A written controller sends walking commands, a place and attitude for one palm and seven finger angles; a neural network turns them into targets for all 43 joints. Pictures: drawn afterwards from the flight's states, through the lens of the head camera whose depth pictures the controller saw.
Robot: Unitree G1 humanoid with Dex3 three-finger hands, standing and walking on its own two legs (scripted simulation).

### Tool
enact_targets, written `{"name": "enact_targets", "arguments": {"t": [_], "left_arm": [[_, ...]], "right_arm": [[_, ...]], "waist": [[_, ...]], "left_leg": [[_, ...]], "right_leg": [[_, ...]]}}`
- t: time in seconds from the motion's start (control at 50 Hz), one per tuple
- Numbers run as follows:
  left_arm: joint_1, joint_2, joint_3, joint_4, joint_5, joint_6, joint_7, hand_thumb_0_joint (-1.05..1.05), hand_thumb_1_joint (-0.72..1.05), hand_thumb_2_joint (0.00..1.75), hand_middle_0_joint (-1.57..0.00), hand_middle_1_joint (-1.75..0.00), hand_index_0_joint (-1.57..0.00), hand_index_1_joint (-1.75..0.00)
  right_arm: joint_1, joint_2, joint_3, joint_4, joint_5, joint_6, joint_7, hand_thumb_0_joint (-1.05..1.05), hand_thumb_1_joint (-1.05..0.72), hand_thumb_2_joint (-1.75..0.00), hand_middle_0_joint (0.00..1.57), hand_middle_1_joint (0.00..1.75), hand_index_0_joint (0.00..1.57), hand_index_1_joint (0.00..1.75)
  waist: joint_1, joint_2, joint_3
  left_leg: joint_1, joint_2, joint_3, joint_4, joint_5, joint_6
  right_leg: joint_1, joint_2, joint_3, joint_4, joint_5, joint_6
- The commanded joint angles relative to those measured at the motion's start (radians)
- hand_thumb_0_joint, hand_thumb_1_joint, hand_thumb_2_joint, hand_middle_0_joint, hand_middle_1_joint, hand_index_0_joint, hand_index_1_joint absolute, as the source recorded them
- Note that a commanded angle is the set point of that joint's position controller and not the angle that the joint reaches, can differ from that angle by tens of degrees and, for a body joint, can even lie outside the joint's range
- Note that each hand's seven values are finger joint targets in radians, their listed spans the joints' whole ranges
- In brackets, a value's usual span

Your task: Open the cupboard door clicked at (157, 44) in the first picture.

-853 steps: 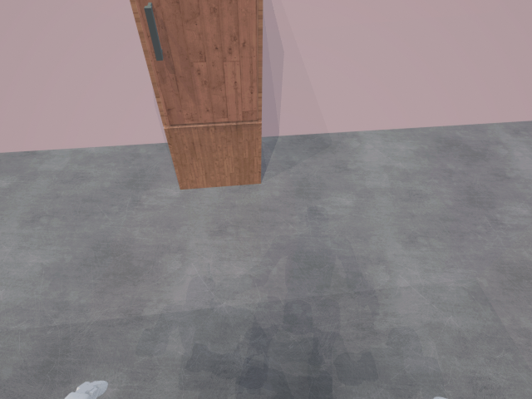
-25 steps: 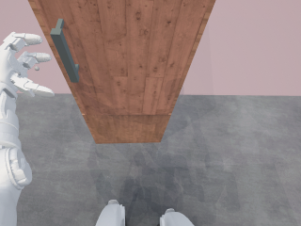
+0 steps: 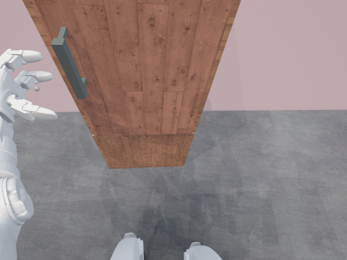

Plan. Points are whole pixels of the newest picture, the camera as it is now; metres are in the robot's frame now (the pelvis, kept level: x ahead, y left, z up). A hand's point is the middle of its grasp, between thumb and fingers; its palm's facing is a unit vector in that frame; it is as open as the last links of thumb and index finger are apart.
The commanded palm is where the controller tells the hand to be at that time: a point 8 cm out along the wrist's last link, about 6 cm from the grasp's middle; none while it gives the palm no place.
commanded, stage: slide the fingers in behind the handle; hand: left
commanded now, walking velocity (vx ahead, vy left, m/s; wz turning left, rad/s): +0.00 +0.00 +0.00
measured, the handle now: (73, 66) +0.54 +0.22 +0.10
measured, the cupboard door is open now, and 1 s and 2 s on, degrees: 0 0 0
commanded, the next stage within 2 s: close the thumb around the handle in 1.62 s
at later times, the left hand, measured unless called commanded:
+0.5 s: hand (54, 84) +0.47 +0.24 +0.10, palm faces +0.03 -1.00 +0.00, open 14.0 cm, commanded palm +0.45 +0.28 +0.09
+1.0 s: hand (65, 87) +0.47 +0.22 +0.10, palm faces +0.06 -1.00 -0.01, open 14.2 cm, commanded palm +0.44 +0.25 +0.09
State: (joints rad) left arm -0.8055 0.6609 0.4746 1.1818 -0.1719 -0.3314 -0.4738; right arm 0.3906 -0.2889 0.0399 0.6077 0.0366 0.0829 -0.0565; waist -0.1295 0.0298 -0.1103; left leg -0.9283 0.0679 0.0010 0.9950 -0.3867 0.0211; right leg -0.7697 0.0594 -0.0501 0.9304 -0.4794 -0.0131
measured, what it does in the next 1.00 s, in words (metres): stands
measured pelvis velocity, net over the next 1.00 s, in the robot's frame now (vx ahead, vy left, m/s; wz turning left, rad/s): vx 0.00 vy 0.00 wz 0.01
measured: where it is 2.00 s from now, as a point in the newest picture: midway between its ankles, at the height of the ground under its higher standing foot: outside the picture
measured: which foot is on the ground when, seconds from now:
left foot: down 0.00-1.00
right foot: down 0.00-1.00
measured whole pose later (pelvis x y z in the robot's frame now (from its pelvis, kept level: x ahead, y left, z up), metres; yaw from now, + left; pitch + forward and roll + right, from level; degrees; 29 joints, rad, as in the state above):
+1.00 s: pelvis +0.00 +0.00 +0.00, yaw +1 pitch +17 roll -3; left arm -0.77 0.48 0.36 1.07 -0.16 -0.35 -0.28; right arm 0.37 -0.27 0.02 0.62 0.03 0.07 -0.03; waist -0.12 0.04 -0.12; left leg -0.89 0.06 0.00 0.98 -0.38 0.02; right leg -0.74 0.05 -0.05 0.93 -0.49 -0.02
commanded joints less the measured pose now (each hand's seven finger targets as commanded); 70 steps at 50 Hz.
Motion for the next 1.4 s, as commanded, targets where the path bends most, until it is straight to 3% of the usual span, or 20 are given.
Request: {"name": "enact_targets", "arguments": {"t": [0.0,0.06,0.12,0.18,0.24,0.32,0.42,0.5,0.64,0.76,0.9,0.96,1.08,1.12,1.14,1.16,1.24,1.28,1.34,1.38], "left_arm": [[-0.468,0.312,0.043,-0.215,-0.025,-0.088,0.004,0.00,-0.50,0.30,-0.30,-1.20,-0.30,-1.20],[-0.471,0.264,0.001,-0.268,-0.011,-0.102,0.008,0.00,-0.50,0.30,-0.30,-1.20,-0.30,-1.20],[-0.436,0.196,-0.033,-0.277,-0.023,-0.087,0.013,0.00,-0.50,0.30,-0.30,-1.20,-0.30,-1.20],[-0.432,0.234,0.003,-0.227,-0.032,-0.045,0.024,0.00,-0.50,0.30,-0.30,-1.20,-0.30,-1.20],[-0.432,0.238,0.007,-0.245,-0.021,-0.039,0.046,0.00,-0.50,0.30,-0.30,-1.20,-0.30,-1.20],[-0.443,0.177,-0.025,-0.295,-0.006,-0.074,0.091,0.00,-0.50,0.30,-0.30,-1.20,-0.30,-1.20],[-0.404,0.195,0.003,-0.272,-0.012,-0.082,0.093,0.00,-0.50,0.30,-0.30,-1.20,-0.30,-1.20],[-0.432,0.162,-0.036,-0.270,0.001,-0.068,0.097,0.00,-0.50,0.30,-0.30,-1.20,-0.30,-1.20],[-0.407,0.118,-0.040,-0.316,-0.015,-0.089,0.121,0.00,-0.50,0.30,-0.30,-1.20,-0.30,-1.20],[-0.378,0.124,-0.035,-0.308,-0.001,-0.078,0.144,0.00,-0.50,0.30,-0.30,-1.20,-0.30,-1.20],[-0.419,0.035,-0.100,-0.326,0.000,-0.091,0.167,0.00,-0.50,0.30,-0.30,-1.20,-0.30,-1.20],[-0.433,-0.008,-0.136,-0.344,0.005,-0.102,0.174,0.00,-0.50,0.30,-0.30,-1.20,-0.30,-1.20],[-0.476,-0.063,-0.183,-0.319,0.003,-0.094,0.183,0.00,-0.50,0.30,-0.30,-1.20,-0.30,-1.20],[-0.494,-0.083,-0.197,-0.338,0.004,-0.101,0.185,0.00,-0.50,0.30,-0.30,-1.20,-0.30,-1.20],[-0.472,-0.066,-0.182,-0.315,0.009,-0.098,0.188,0.00,-0.50,0.30,-0.30,-1.20,-0.30,-1.20],[-0.487,-0.105,-0.215,-0.321,0.007,-0.096,0.189,0.00,-0.50,0.30,-0.30,-1.20,-0.30,-1.20],[-0.420,-0.025,-0.122,-0.301,0.002,-0.087,0.220,0.00,-0.50,0.30,-0.30,-1.20,-0.30,-1.20],[-0.440,0.037,-0.075,-0.276,0.011,-0.080,0.241,0.00,-0.50,0.30,-0.30,-1.20,-0.30,-1.20],[-0.450,0.003,-0.113,-0.295,0.036,-0.095,0.242,0.00,-0.50,0.30,-0.30,-1.20,-0.30,-1.20],[-0.452,0.024,-0.099,-0.305,0.033,-0.107,0.235,0.00,-0.50,0.30,-0.30,-1.20,-0.30,-1.20]], "right_arm": [[0.113,-0.188,-0.070,-0.051,-0.006,-0.032,-0.017,0.00,-0.90,-0.90,0.20,0.30,0.20,0.30],[0.111,-0.179,-0.070,-0.044,-0.011,-0.036,-0.012,0.00,-0.90,-0.90,0.20,0.30,0.20,0.30],[0.113,-0.176,-0.074,-0.043,-0.014,-0.040,-0.009,0.00,-0.90,-0.90,0.20,0.30,0.20,0.30],[0.108,-0.183,-0.073,-0.044,-0.008,-0.035,-0.011,0.00,-0.90,-0.90,0.20,0.30,0.20,0.30],[0.102,-0.179,-0.069,-0.055,-0.009,-0.036,-0.009,0.00,-0.90,-0.90,0.20,0.30,0.20,0.30],[0.103,-0.167,-0.072,-0.061,-0.017,-0.042,0.001,0.00,-0.90,-0.90,0.20,0.30,0.20,0.30],[0.108,-0.172,-0.074,-0.060,-0.015,-0.038,0.004,0.00,-0.90,-0.90,0.20,0.30,0.20,0.30],[0.105,-0.167,-0.074,-0.054,-0.013,-0.035,0.006,0.00,-0.90,-0.90,0.20,0.30,0.20,0.30],[0.102,-0.158,-0.077,-0.054,-0.014,-0.038,0.010,0.00,-0.90,-0.90,0.20,0.30,0.20,0.30],[0.099,-0.157,-0.078,-0.056,-0.013,-0.032,0.014,0.00,-0.90,-0.90,0.20,0.30,0.20,0.30],[0.090,-0.153,-0.083,-0.050,-0.015,-0.041,0.018,0.00,-0.90,-0.90,0.20,0.30,0.20,0.30],[0.087,-0.147,-0.085,-0.041,-0.017,-0.045,0.020,0.00,-0.90,-0.90,0.20,0.30,0.20,0.30],[0.086,-0.146,-0.083,-0.028,-0.017,-0.053,0.023,0.00,-0.90,-0.90,0.20,0.30,0.20,0.30],[0.088,-0.142,-0.084,-0.023,-0.021,-0.059,0.025,0.00,-0.90,-0.90,0.20,0.30,0.20,0.30],[0.090,-0.147,-0.087,-0.017,-0.020,-0.058,0.025,0.00,-0.90,-0.90,0.20,0.30,0.20,0.30],[0.086,-0.141,-0.086,-0.018,-0.019,-0.059,0.026,0.00,-0.90,-0.90,0.20,0.30,0.20,0.30],[0.088,-0.147,-0.084,-0.028,-0.021,-0.057,0.032,0.00,-0.90,-0.90,0.20,0.30,0.20,0.30],[0.091,-0.148,-0.079,-0.032,-0.022,-0.051,0.030,0.00,-0.90,-0.90,0.20,0.30,0.20,0.30],[0.089,-0.137,-0.076,-0.043,-0.022,-0.052,0.032,0.00,-0.90,-0.90,0.20,0.30,0.20,0.30],[0.092,-0.141,-0.079,-0.041,-0.022,-0.050,0.029,0.00,-0.90,-0.90,0.20,0.30,0.20,0.30]], "waist": [[-0.023,0.117,-0.386],[-0.009,0.224,-0.455],[-0.014,0.184,-0.460],[-0.013,0.100,-0.416],[-0.003,0.127,-0.417],[-0.009,0.143,-0.412],[-0.001,0.089,-0.438],[-0.008,0.120,-0.397],[-0.001,0.107,-0.439],[0.006,0.101,-0.400],[-0.015,0.084,-0.381],[-0.018,0.134,-0.411],[-0.040,0.081,-0.383],[-0.038,0.123,-0.396],[-0.030,0.102,-0.413],[-0.042,0.120,-0.401],[-0.001,0.085,-0.427],[-0.004,0.033,-0.397],[-0.006,0.079,-0.403],[-0.009,0.071,-0.421]], "left_leg": [[0.444,-0.030,-0.056,-0.071,0.253,0.026],[0.560,-0.025,-0.074,-0.071,0.317,0.011],[0.588,-0.023,-0.082,-0.073,0.340,0.014],[0.503,-0.026,-0.071,-0.082,0.290,0.021],[0.496,-0.030,-0.063,-0.084,0.303,0.020],[0.531,-0.028,-0.071,-0.083,0.317,0.016],[0.495,-0.032,-0.058,-0.082,0.314,0.019],[0.501,-0.029,-0.063,-0.092,0.288,0.016],[0.523,-0.034,-0.055,-0.091,0.323,0.017],[0.498,-0.035,-0.053,-0.098,0.310,0.017],[0.517,-0.034,-0.061,-0.106,0.260,0.015],[0.564,-0.033,-0.066,-0.097,0.292,0.011],[0.529,-0.039,-0.065,-0.096,0.252,0.019],[0.556,-0.041,-0.071,-0.090,0.273,0.016],[0.557,-0.037,-0.075,-0.092,0.275,0.013],[0.568,-0.037,-0.076,-0.092,0.284,0.013],[0.533,-0.042,-0.067,-0.094,0.298,0.012],[0.462,-0.046,-0.054,-0.094,0.272,0.019],[0.475,-0.049,-0.050,-0.089,0.284,0.019],[0.481,-0.045,-0.049,-0.084,0.292,0.018]], "right_leg": [[-0.030,0.019,0.035,-0.122,0.270,-0.002],[-0.072,0.018,0.020,-0.108,0.275,-0.012],[-0.081,0.023,0.010,-0.113,0.278,-0.014],[-0.033,0.017,0.014,-0.125,0.285,-0.004],[-0.023,0.015,0.017,-0.118,0.302,-0.005],[-0.052,0.020,0.011,-0.113,0.287,-0.010],[0.012,0.019,0.020,-0.112,0.322,-0.006],[-0.021,0.017,0.016,-0.121,0.293,-0.005],[0.016,0.019,0.020,-0.118,0.338,-0.005],[0.022,0.015,0.019,-0.123,0.335,-0.005],[-0.012,0.016,0.017,-0.136,0.283,-0.005],[-0.039,0.015,0.016,-0.128,0.294,-0.008],[-0.037,0.013,0.021,-0.140,0.284,-0.003],[-0.052,0.013,0.015,-0.131,0.286,-0.010],[-0.047,0.013,0.014,-0.128,0.284,-0.010],[-0.064,0.013,0.012,-0.128,0.288,-0.010],[-0.007,0.012,0.014,-0.121,0.313,-0.010],[0.033,0.009,0.026,-0.126,0.326,-0.001],[0.021,0.009,0.028,-0.118,0.336,-0.002],[0.031,0.010,0.033,-0.119,0.346,-0.002]]}}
